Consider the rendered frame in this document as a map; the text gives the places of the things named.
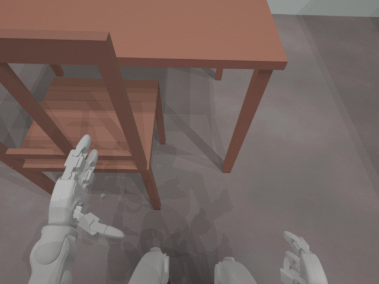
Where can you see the right robot thigh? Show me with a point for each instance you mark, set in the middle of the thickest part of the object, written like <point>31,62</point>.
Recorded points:
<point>232,272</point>

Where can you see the robot thigh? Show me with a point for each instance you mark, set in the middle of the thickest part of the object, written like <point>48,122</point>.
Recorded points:
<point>232,272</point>
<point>153,268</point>

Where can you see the chair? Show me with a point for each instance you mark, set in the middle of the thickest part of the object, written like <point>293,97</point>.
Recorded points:
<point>118,114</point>

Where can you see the robot right hand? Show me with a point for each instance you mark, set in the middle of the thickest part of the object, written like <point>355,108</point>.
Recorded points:
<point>308,269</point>

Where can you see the left robot thigh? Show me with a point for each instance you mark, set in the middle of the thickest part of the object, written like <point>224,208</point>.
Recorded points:
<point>153,268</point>

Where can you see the robot left hand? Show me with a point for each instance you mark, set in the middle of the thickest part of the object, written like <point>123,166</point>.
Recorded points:
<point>70,189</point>

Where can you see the left robot forearm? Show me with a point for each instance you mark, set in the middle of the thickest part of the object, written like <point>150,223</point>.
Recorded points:
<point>53,255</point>

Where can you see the table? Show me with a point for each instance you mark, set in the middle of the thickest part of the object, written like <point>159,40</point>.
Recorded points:
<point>217,34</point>

